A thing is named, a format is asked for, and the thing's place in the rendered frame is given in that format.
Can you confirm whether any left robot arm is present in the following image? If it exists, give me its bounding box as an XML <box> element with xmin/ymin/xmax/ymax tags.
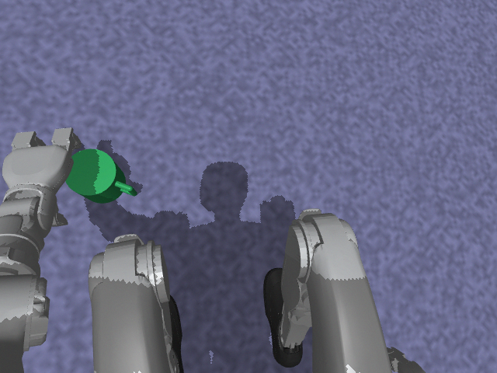
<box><xmin>0</xmin><ymin>184</ymin><xmax>57</xmax><ymax>373</ymax></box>

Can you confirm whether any right robot foot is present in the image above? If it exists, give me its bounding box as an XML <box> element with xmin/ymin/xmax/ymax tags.
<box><xmin>263</xmin><ymin>268</ymin><xmax>303</xmax><ymax>368</ymax></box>

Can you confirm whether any mug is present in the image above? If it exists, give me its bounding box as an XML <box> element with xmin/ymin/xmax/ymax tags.
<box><xmin>65</xmin><ymin>149</ymin><xmax>137</xmax><ymax>204</ymax></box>

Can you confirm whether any left robot foot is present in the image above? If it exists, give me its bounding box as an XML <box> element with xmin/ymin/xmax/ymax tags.
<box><xmin>169</xmin><ymin>295</ymin><xmax>184</xmax><ymax>373</ymax></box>

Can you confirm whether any right robot hand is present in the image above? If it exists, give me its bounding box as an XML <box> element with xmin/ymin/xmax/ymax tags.
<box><xmin>387</xmin><ymin>347</ymin><xmax>425</xmax><ymax>373</ymax></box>

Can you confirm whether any left robot hand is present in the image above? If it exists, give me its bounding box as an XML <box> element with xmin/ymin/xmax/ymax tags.
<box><xmin>2</xmin><ymin>127</ymin><xmax>82</xmax><ymax>227</ymax></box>

